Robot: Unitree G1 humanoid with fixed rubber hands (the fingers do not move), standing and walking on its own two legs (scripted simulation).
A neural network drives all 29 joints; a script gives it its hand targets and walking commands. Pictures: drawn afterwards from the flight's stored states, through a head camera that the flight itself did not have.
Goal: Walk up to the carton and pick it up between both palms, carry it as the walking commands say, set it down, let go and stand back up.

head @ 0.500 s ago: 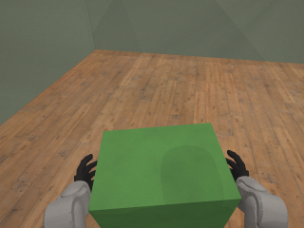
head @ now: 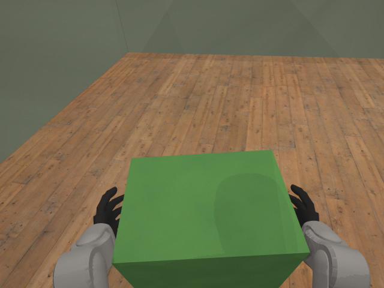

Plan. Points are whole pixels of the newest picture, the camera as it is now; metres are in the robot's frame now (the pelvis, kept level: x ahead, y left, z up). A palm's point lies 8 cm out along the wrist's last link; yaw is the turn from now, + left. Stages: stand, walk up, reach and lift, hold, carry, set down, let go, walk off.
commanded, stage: carry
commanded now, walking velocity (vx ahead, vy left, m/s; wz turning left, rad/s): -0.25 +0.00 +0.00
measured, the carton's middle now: (205, 231) +0.26 +0.00 +0.03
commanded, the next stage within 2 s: none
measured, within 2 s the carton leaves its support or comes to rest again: neither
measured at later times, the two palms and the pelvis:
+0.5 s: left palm out of the picture +0.02 +0.20 +0.09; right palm out of the picture +0.05 -0.15 +0.09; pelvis -0.19 +0.00 +0.01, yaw +3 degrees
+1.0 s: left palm out of the picture -0.14 +0.16 +0.09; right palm out of the picture -0.12 -0.20 +0.09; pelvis -0.36 -0.03 +0.00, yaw +2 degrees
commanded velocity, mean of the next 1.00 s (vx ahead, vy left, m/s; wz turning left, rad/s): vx -0.25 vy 0.00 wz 0.00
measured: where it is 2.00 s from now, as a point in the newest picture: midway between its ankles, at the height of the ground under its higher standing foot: outside the picture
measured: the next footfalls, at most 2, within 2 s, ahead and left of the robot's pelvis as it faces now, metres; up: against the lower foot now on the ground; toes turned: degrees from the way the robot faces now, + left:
left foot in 0.30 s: -0.09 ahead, +0.11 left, +0.00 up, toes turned +8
right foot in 0.66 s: -0.23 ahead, -0.13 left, +0.00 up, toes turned -3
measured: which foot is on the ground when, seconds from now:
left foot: up 0.00-0.28, down 0.30-0.66, up 0.68-0.98, down 1.00-1.00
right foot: down 0.00-0.32, up 0.34-0.64, down 0.66-1.00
